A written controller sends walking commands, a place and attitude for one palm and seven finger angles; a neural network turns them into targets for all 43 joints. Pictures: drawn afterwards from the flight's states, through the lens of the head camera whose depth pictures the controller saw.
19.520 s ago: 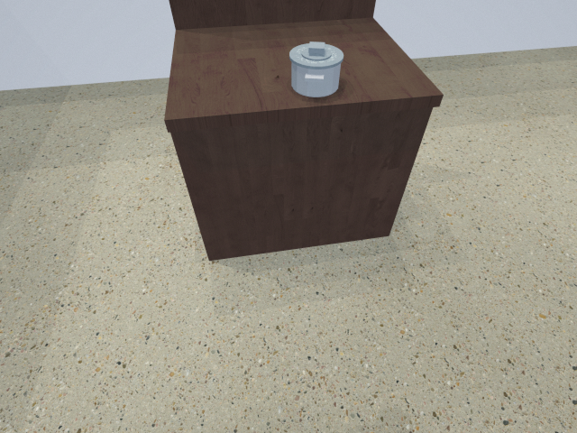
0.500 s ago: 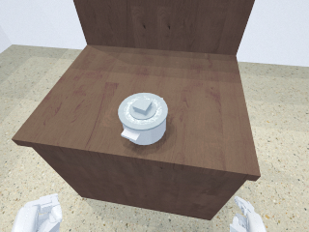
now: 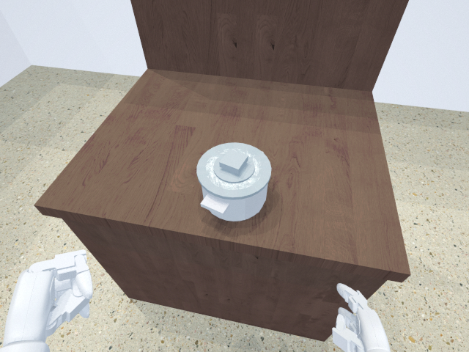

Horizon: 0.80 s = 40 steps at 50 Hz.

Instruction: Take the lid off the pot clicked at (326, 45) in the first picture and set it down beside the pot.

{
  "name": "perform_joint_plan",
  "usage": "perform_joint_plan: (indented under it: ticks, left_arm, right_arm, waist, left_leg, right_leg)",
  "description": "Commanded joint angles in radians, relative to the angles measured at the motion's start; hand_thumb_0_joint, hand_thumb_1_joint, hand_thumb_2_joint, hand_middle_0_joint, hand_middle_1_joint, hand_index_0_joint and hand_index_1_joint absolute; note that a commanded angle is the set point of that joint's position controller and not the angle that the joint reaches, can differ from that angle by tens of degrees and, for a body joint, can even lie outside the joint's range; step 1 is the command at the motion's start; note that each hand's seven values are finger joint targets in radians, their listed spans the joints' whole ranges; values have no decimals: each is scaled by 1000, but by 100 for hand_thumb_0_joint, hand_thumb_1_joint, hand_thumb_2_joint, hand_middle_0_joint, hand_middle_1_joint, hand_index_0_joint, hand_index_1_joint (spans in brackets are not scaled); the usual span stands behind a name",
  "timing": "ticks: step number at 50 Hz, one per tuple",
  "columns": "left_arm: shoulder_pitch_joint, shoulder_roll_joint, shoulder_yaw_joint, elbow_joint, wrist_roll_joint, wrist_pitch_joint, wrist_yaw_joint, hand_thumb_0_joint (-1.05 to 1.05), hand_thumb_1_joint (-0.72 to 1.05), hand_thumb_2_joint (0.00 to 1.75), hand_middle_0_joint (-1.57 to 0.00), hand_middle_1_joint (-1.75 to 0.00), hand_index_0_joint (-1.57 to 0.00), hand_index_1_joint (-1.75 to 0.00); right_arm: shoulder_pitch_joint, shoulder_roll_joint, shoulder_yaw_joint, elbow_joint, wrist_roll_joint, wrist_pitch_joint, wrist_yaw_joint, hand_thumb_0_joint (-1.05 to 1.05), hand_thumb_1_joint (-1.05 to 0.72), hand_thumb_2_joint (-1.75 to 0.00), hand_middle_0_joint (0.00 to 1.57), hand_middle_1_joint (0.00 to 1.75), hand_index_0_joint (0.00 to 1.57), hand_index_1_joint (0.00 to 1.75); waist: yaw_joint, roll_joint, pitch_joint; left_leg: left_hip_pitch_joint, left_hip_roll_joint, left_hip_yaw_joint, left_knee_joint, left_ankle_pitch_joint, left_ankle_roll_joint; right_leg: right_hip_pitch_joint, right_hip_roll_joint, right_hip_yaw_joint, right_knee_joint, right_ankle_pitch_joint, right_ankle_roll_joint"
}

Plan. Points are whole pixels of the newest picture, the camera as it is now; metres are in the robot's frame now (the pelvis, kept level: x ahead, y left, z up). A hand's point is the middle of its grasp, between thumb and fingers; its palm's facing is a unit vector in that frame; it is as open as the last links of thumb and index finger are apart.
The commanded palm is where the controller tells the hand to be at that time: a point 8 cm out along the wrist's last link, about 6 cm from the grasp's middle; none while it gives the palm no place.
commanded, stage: reach forward and open the fingers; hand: left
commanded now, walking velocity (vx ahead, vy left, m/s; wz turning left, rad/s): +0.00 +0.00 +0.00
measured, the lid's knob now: (233, 161) +0.46 +0.07 +0.06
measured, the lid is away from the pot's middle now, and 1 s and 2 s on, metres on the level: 0.00 0.00 0.00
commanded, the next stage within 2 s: move the open hand above the knob in 1.18 s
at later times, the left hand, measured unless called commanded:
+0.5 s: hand (74, 285) +0.17 +0.26 +0.08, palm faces -0.29 -0.08 -0.95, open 3.4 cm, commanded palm +0.17 +0.25 +0.15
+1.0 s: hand (77, 246) +0.22 +0.26 +0.11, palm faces -0.20 -0.07 -0.98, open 9.2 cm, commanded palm +0.20 +0.25 +0.18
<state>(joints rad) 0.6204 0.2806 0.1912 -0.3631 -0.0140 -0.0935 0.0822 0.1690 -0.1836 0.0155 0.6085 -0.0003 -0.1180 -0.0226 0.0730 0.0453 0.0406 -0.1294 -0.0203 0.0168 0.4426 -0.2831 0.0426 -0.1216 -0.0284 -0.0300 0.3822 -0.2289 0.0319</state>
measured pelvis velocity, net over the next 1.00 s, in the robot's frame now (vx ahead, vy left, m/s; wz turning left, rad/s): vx -0.05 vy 0.00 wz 0.01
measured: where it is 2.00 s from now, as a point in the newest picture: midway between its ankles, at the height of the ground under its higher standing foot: outside the picture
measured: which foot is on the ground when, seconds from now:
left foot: down 0.00-1.00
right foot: down 0.00-1.00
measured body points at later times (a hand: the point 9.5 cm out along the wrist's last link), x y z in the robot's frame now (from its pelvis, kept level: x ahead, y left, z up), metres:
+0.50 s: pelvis -0.02 -0.01 -0.01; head +0.00 -0.06 +0.44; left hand +0.18 +0.26 +0.13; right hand +0.18 -0.25 -0.11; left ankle -0.03 +0.09 -0.74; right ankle -0.01 -0.14 -0.74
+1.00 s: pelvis -0.05 +0.00 +0.00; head -0.03 -0.03 +0.45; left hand +0.22 +0.26 +0.17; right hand +0.16 -0.22 -0.10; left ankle -0.03 +0.09 -0.74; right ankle -0.01 -0.14 -0.74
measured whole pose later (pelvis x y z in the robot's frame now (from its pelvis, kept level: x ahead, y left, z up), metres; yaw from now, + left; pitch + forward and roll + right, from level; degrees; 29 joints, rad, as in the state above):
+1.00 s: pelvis -0.05 +0.00 +0.00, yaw +0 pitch -2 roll -1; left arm 0.05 0.67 0.10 -0.15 0.72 -0.07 -0.30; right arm 0.13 -0.27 0.01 0.55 0.04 0.09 0.02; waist 0.06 0.10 0.07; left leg -0.19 -0.03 0.01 0.41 -0.19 0.05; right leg -0.19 -0.04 -0.03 0.37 -0.15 0.03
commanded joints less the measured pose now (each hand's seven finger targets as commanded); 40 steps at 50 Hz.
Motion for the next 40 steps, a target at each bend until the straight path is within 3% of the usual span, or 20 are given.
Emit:
perform_joint_plan:
  ticks: [1, 4, 5, 6, 7, 9, 10, 14, 16, 19, 22, 24, 26, 27, 29, 32, 34, 35, 39, 40]
  left_arm:
    - [-41, 163, 126, -266, -3, -74, 25, 0, 90, 90, -130, -150, -130, -150]
    - [-45, 178, 159, -251, -8, -74, 29, 0, 90, 90, -130, -150, -130, -150]
    - [-111, 399, 79, -290, 425, 5, 53, 0, 88, 89, -128, -149, -128, -149]
    - [-113, 273, 43, -322, 430, 46, 59, 0, 85, 89, -125, -147, -125, -147]
    - [-130, 269, 28, -321, 434, 58, 57, 0, 83, 90, -123, -145, -123, -145]
    - [-8, 352, 62, -269, 610, 115, 53, 0, 77, 92, -120, -139, -120, -139]
    - [-17, 420, 102, -283, 652, 133, 48, 0, 74, 93, -119, -135, -119, -135]
    - [-147, 546, 129, -255, 788, 169, -9, 0, 61, 101, -118, -115, -118, -115]
    - [-211, 572, 106, -178, 804, 158, -65, 0, 55, 105, -116, -107, -116, -107]
    - [-231, 542, 47, -161, 768, 140, -171, 0, 45, 110, -113, -97, -113, -97]
    - [-234, 603, 71, -135, 711, 110, -261, 0, 36, 115, -109, -86, -109, -86]
    - [-305, 713, 158, -153, 720, 84, -301, 0, 30, 117, -107, -79, -107, -79]
    - [-446, 743, 175, -134, 719, 31, -320, 0, 25, 118, -104, -72, -104, -72]
    - [-443, 702, 156, -82, 709, 12, -326, 0, 22, 118, -103, -68, -103, -68]
    - [-403, 708, 195, -44, 703, -15, -336, 0, 17, 119, -101, -61, -101, -61]
    - [-414, 623, 129, 3, 668, -30, -347, 0, 10, 119, -97, -51, -97, -51]
    - [-441, 581, 79, -15, 683, -23, -355, 0, 4, 120, -94, -44, -94, -44]
    - [-531, 596, 64, -48, 676, -32, -352, 0, 2, 121, -93, -40, -93, -40]
    - [-738, 759, 148, -116, 747, -49, -334, 0, -9, 123, -88, -26, -88, -26]
    - [-777, 765, 154, -85, 748, -60, -326, 0, -12, 124, -86, -22, -86, -22]
  right_arm:
    - [-100, -121, -43, -153, 0, -62, -16, 0, -90, -90, 20, 30, 20, 30]
    - [-114, -123, -44, -150, 4, -59, -16, 0, -90, -90, 20, 30, 20, 30]
    - [-83, -217, -26, -157, -22, 5, -4, 0, -90, -90, 20, 30, 20, 30]
    - [-103, -163, -37, -200, -13, 41, 10, 0, -90, -90, 20, 30, 20, 30]
    - [-96, -173, -41, -194, -10, 56, 19, 0, -90, -90, 20, 30, 20, 30]
    - [-121, -182, -51, -215, 0, 94, 35, 0, -90, -90, 20, 30, 20, 30]
    - [-103, -201, -55, -220, -1, 126, 39, 0, -90, -90, 20, 30, 20, 30]
    - [-178, -203, -42, -258, 18, 191, 27, 0, -90, -90, 20, 30, 20, 30]
    - [-160, -206, -44, -235, 26, 198, 14, 0, -90, -90, 20, 30, 20, 30]
    - [-178, -205, -48, -254, 43, 174, 10, 0, -90, -90, 20, 30, 20, 30]
    - [-137, -220, -51, -246, 36, 163, -6, 0, -90, -90, 20, 30, 20, 30]
    - [-161, -227, -38, -259, 32, 152, -12, 0, -90, -90, 20, 30, 20, 30]
    - [-139, -215, -32, -243, 26, 152, -25, 0, -90, -90, 20, 30, 20, 30]
    - [-132, -200, -33, -239, 28, 147, -27, 0, -90, -90, 20, 30, 20, 30]
    - [-137, -200, -33, -247, 29, 138, -16, 0, -90, -90, 20, 30, 20, 30]
    - [-112, -203, -47, -228, 34, 152, 1, 0, -90, -90, 20, 30, 20, 30]
    - [-148, -200, -47, -246, 37, 145, 14, 0, -90, -90, 20, 30, 20, 30]
    - [-125, -209, -51, -235, 37, 150, 13, 0, -90, -90, 20, 30, 20, 30]
    - [-178, -203, -35, -239, 26, 134, -6, 0, -90, -90, 20, 30, 20, 30]
    - [-156, -197, -34, -224, 24, 132, -9, 0, -90, -90, 20, 30, 20, 30]
  waist:
    - [-7, 24, -118]
    - [-5, -5, -89]
    - [-23, 62, -93]
    - [-7, 99, -80]
    - [-17, 100, -72]
    - [25, 137, -119]
    - [28, 101, -190]
    - [11, 11, -226]
    - [-5, 12, -207]
    - [-20, 45, -206]
    - [-24, -30, -206]
    - [-17, -30, -217]
    - [-16, -16, -202]
    - [-18, -29, -159]
    - [2, -1, -149]
    - [-7, -13, -146]
    - [-9, -2, -151]
    - [-20, -1, -177]
    - [-5, 59, -256]
    - [-2, 61, -269]
  left_leg:
    - [39, 48, -32, -69, 341, -21]
    - [24, 47, -30, -68, 311, -21]
    - [-102, 37, -22, -35, 345, -16]
    - [-121, 40, -23, -27, 393, -31]
    - [-120, 45, -25, -20, 402, -35]
    - [-123, 54, -28, 2, 358, -36]
    - [-119, 53, -22, 16, 350, -28]
    - [-127, 36, -33, 27, 235, -7]
    - [-113, 29, -34, 21, 226, 2]
    - [-85, 13, -42, 22, 279, 11]
    - [-75, -3, -33, 22, 318, 20]
    - [-56, -6, -33, 21, 327, 22]
    - [-27, -11, -27, 4, 331, 26]
    - [-30, -12, -26, -3, 314, 25]
    - [-12, -15, -28, -7, 327, 23]
    - [-6, -17, -18, -25, 300, 15]
    - [-3, -20, -19, -32, 269, 16]
    - [13, -19, -17, -42, 251, 16]
    - [51, -19, -33, -57, 234, 22]
    - [51, -17, -37, -59, 241, 22]
  right_leg:
    - [7, 33, -35, -27, 164, -39]
    - [-3, 39, -29, -34, 155, -41]
    - [-101, 50, -19, 63, 153, -38]
    - [-105, 44, -55, 75, 121, -54]
    - [-124, 45, -57, 78, 107, -57]
    - [-123, 63, -20, 91, 70, -68]
    - [-97, 59, -16, 99, 80, -71]
    - [-95, 59, 25, 84, 58, -64]
    - [-99, 45, 11, 65, 64, -50]
    - [-86, 43, 12, 44, 148, -35]
    - [-53, 29, -3, 32, 244, -14]
    - [-44, 35, 5, 16, 269, -12]
    - [-49, 25, -13, 4, 243, -11]
    - [-58, 27, -22, -7, 222, -11]
    - [-70, 41, -15, -31, 223, -22]
    - [-58, 30, -28, -32, 200, -18]
    - [-84, 46, -18, -49, 161, -22]
    - [-57, 34, -24, -47, 142, -18]
    - [-31, 47, -4, -56, 92, -32]
    - [-11, 34, -11, -46, 88, -36]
